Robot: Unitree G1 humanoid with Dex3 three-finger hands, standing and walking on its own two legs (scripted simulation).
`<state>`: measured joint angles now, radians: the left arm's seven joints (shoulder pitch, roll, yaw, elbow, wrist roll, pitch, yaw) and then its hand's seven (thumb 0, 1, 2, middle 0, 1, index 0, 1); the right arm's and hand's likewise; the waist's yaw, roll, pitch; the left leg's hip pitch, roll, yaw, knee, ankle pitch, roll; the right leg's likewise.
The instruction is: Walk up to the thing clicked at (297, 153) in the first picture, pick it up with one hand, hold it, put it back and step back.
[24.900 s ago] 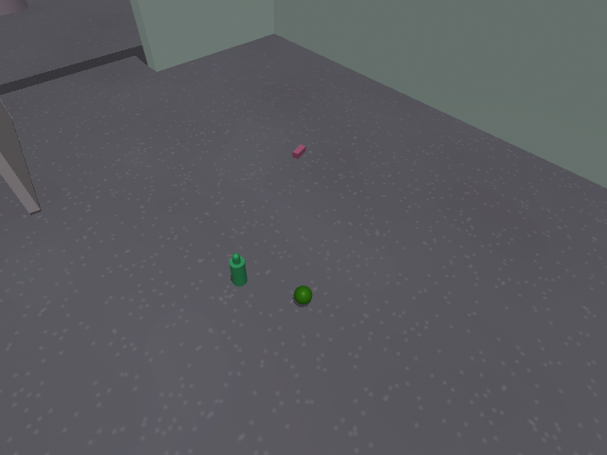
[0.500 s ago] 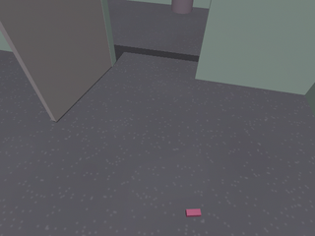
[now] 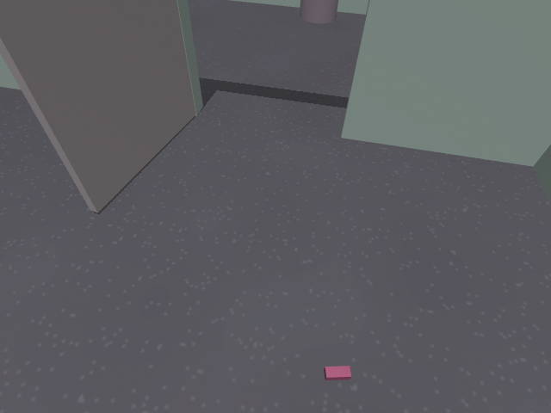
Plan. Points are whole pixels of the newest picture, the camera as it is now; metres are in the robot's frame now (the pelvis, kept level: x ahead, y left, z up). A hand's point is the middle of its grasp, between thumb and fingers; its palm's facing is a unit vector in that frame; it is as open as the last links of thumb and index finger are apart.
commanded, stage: rise first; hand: right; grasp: from above
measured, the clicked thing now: (337, 373) +0.40 -0.23 -0.77
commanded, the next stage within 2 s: none
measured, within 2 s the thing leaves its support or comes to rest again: neither
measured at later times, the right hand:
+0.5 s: hand out of the picture +0.15 -0.25 -0.19, palm faces -0.10 +0.92 -0.38, open 11.2 cm
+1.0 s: hand out of the picture +0.12 -0.27 -0.27, palm faces -0.22 +0.85 -0.48, open 12.5 cm
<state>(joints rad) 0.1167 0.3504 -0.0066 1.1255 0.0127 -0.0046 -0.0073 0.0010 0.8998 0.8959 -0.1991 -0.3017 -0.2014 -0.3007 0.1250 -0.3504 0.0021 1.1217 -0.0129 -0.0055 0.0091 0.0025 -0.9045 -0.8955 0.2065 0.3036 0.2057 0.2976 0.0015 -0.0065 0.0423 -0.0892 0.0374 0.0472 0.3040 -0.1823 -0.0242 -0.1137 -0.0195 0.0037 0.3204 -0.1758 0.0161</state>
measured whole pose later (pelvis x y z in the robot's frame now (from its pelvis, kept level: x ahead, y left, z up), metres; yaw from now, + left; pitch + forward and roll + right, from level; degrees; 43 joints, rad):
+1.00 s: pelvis -0.02 -0.01 -0.13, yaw +2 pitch +22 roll +2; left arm 0.15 0.23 0.03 0.55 0.01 -0.15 0.01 0.01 0.93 0.90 -0.20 -0.30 -0.20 -0.30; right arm 0.24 -0.33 -0.14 0.47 -0.29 0.14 0.00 0.00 0.30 -0.74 0.41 0.75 0.39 0.78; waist 0.02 -0.01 -0.14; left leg -1.07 0.03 0.03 1.25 -0.56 -0.03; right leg -1.10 -0.04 0.02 1.29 -0.57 0.01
